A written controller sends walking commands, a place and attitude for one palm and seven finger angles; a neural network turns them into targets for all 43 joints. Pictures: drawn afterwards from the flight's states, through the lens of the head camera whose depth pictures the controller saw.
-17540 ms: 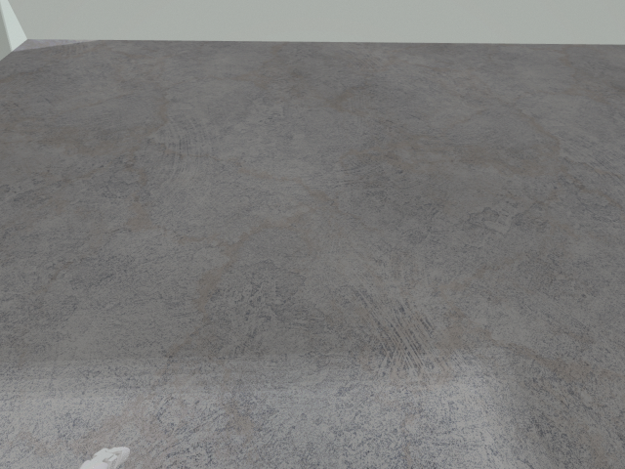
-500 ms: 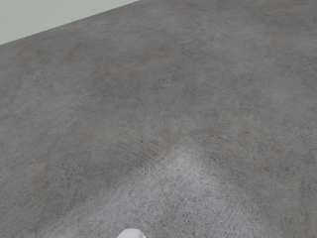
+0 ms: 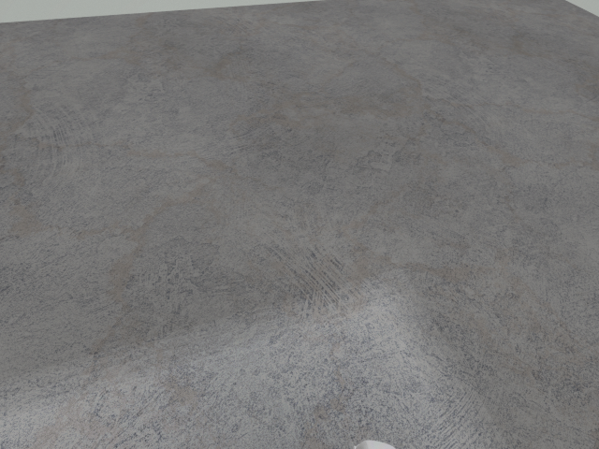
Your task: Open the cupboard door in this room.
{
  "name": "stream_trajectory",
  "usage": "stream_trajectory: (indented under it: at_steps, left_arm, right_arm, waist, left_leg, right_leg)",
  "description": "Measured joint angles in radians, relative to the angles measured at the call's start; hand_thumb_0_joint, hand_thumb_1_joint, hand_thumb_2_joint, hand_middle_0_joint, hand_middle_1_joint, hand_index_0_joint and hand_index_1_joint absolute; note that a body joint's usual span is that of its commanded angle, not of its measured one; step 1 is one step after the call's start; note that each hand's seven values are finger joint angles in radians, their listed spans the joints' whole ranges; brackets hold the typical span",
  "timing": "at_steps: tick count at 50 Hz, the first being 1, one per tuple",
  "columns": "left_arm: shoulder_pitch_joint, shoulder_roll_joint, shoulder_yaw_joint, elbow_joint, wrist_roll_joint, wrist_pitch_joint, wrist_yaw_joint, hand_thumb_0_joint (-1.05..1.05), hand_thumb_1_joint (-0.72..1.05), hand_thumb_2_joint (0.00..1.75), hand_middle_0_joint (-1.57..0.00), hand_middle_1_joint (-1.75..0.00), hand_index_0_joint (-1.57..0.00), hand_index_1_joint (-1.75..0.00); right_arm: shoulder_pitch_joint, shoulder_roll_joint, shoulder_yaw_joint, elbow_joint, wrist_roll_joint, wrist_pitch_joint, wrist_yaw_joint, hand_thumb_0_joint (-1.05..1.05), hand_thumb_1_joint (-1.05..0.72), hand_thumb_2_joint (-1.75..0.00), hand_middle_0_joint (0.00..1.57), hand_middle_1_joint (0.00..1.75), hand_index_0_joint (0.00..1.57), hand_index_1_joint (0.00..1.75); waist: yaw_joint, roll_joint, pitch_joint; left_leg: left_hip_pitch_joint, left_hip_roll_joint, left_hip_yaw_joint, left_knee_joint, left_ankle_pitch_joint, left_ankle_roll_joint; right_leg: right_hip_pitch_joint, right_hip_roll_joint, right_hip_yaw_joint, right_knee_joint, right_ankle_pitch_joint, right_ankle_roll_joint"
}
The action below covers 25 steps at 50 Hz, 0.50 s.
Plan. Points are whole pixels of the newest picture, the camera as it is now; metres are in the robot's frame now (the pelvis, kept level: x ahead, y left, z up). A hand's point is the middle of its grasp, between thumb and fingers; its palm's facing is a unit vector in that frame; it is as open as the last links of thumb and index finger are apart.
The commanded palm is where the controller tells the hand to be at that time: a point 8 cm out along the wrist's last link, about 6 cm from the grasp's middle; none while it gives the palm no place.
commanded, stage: turn or walk to find it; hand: left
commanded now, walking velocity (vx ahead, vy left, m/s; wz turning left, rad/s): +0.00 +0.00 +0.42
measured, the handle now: out of the picture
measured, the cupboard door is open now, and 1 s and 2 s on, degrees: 0 0 0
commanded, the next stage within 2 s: stand and wait in 1.08 s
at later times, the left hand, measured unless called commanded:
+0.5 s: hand out of the picture -0.01 +0.14 -0.15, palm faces +0.24 -0.93 -0.27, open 7.3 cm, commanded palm none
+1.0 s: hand out of the picture -0.11 +0.22 -0.17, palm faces +0.45 -0.86 -0.23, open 7.3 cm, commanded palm none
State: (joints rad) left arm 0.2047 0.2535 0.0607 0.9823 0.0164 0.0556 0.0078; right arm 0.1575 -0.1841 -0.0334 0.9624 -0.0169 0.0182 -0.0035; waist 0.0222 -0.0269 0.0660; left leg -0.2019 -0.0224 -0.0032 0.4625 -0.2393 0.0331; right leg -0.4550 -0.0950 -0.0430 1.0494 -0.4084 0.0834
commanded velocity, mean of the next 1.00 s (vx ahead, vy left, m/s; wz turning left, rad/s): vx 0.00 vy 0.00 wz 0.42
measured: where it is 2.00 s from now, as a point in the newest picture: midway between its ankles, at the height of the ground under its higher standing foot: outside the picture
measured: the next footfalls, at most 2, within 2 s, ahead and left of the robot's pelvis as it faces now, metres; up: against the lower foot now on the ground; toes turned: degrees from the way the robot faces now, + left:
right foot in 0.22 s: +0.04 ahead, -0.14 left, +0.00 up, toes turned +1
left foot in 0.72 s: -0.08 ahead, +0.09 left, +0.00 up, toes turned +23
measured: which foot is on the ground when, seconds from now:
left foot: down 0.00-0.22, up 0.24-0.70, down 0.72-1.00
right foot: up 0.00-0.20, down 0.22-0.72, up 0.74-1.00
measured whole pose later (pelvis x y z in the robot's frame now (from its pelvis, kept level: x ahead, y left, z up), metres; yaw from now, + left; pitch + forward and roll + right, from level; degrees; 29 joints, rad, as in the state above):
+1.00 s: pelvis -0.08 +0.00 +0.00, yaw +25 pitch -1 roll -1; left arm 0.18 0.26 0.06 0.98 0.02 0.05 0.01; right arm 0.17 -0.17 -0.03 0.97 -0.01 0.01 -0.01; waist 0.02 -0.03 0.07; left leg -0.18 -0.04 -0.01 0.44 -0.24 0.05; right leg -0.46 -0.09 -0.03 1.07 -0.39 0.10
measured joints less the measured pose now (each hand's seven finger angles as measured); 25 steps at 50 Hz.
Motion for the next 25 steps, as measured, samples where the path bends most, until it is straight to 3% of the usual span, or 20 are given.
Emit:
stream_trajectory:
  at_steps: [7,10,11,14,18,21,25]
  left_arm:
    - [-0.049,-0.028,-0.012,-0.031,-0.007,-0.007,0.006,0.01,0.91,0.90,-0.19,-0.30,-0.20,-0.30]
    - [-0.062,-0.041,-0.019,-0.049,-0.010,-0.025,0.005,0.00,0.91,0.90,-0.19,-0.30,-0.20,-0.30]
    - [-0.064,-0.050,-0.021,-0.051,-0.007,-0.034,0.006,0.00,0.91,0.90,-0.20,-0.30,-0.20,-0.30]
    - [-0.057,-0.079,-0.032,-0.062,0.001,-0.050,0.008,0.00,0.91,0.90,-0.20,-0.30,-0.20,-0.30]
    - [-0.023,-0.099,-0.035,-0.060,0.001,-0.045,0.011,0.00,0.91,0.90,-0.20,-0.30,-0.21,-0.30]
    - [-0.004,-0.104,-0.037,-0.049,0.002,-0.042,0.011,0.00,0.91,0.90,-0.20,-0.30,-0.21,-0.30]
    - [0.017,-0.102,-0.033,-0.041,0.004,-0.047,0.014,0.00,0.91,0.90,-0.20,-0.30,-0.21,-0.30]
  right_arm:
    - [0.029,-0.004,-0.012,0.001,-0.006,0.011,0.004,0.01,-0.91,-0.89,0.20,0.30,0.21,0.30]
    - [0.047,-0.013,-0.021,0.007,-0.004,0.020,0.006,0.01,-0.91,-0.89,0.20,0.30,0.21,0.30]
    - [0.053,-0.021,-0.025,0.011,-0.001,0.023,0.007,0.01,-0.91,-0.89,0.20,0.30,0.21,0.30]
    - [0.064,-0.041,-0.042,0.023,0.002,0.044,0.007,0.01,-0.91,-0.89,0.20,0.30,0.21,0.30]
    - [0.075,-0.062,-0.058,0.035,-0.004,0.060,0.018,0.01,-0.91,-0.89,0.20,0.30,0.20,0.30]
    - [0.087,-0.071,-0.063,0.039,-0.005,0.062,0.023,0.01,-0.91,-0.89,0.20,0.30,0.20,0.29]
    - [0.094,-0.073,-0.062,0.052,-0.005,0.068,0.024,0.01,-0.91,-0.89,0.19,0.30,0.20,0.29]
  waist:
    - [-0.035,0.031,0.003]
    - [-0.045,0.046,0.000]
    - [-0.045,0.061,0.001]
    - [-0.051,0.085,0.010]
    - [-0.048,0.080,0.006]
    - [-0.052,0.078,0.001]
    - [-0.042,0.066,-0.002]
  left_leg:
    - [-0.035,-0.018,-0.048,0.016,0.017,-0.018]
    - [-0.075,-0.027,-0.073,0.063,0.007,-0.038]
    - [-0.093,-0.024,-0.085,0.093,-0.003,-0.047]
    - [-0.182,-0.038,-0.086,0.336,-0.193,-0.050]
    - [-0.273,-0.021,-0.052,0.653,-0.167,-0.061]
    - [-0.284,0.013,-0.051,0.729,-0.106,-0.078]
    - [-0.247,0.048,-0.051,0.690,-0.100,-0.096]
  right_leg:
    - [0.083,0.028,0.011,-0.219,-0.034,-0.001]
    - [0.167,0.045,0.000,-0.417,0.059,-0.010]
    - [0.187,0.053,-0.013,-0.466,0.097,-0.031]
    - [0.193,0.046,-0.053,-0.457,0.108,-0.104]
    - [0.226,0.020,-0.085,-0.511,0.134,-0.118]
    - [0.238,0.011,-0.115,-0.543,0.152,-0.117]
    - [0.236,0.000,-0.151,-0.561,0.164,-0.117]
